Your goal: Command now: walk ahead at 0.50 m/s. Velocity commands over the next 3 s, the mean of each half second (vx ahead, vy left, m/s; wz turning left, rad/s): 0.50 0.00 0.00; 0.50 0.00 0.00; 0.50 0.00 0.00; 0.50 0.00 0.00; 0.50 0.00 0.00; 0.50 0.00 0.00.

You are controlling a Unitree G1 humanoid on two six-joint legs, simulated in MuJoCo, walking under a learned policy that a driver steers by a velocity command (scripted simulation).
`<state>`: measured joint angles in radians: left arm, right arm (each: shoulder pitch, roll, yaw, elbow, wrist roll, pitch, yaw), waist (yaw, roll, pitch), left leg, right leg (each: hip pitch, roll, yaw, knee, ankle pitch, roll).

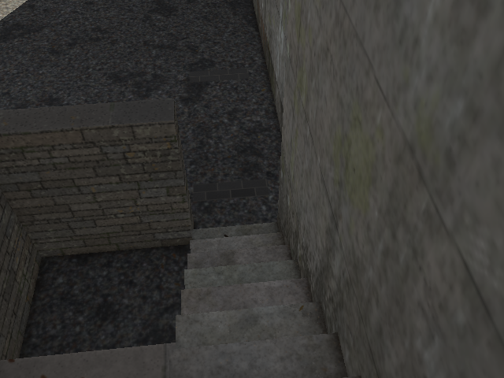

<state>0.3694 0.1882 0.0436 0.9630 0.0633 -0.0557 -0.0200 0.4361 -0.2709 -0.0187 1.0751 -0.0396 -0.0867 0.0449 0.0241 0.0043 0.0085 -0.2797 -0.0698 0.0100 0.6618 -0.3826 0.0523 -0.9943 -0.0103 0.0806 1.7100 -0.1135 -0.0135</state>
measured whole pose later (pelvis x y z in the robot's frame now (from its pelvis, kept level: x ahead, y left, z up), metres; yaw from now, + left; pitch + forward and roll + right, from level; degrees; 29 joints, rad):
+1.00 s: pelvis +0.47 +0.02 -0.39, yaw +1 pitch +1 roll -1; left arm 0.31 0.20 0.00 0.77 0.08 -0.04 -0.14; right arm 0.47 -0.33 -0.04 1.02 -0.08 -0.10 0.02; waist 0.00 0.02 -0.02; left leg -0.36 -0.05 0.07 0.71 -0.38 0.09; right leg -0.99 0.00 0.09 1.87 -0.25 -0.04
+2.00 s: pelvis +0.94 +0.11 -0.78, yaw +2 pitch +1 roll -2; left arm 0.32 0.23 0.01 0.83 0.08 -0.06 -0.12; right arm 0.42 -0.34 -0.03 1.02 -0.09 -0.09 0.04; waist 0.01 0.02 -0.03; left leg -0.36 -0.02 0.05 0.68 -0.35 0.07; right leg -0.91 0.02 0.08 2.03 -0.41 -0.04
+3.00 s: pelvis +1.45 +0.18 -1.18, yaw +1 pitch +1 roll +0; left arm 0.32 0.21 0.03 0.88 0.08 -0.07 -0.09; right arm 0.45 -0.30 -0.02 1.06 -0.09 -0.09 0.03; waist -0.01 0.01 -0.02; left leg -0.36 -0.02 0.09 0.73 -0.39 0.08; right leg -0.95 0.03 0.10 1.96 -0.30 -0.08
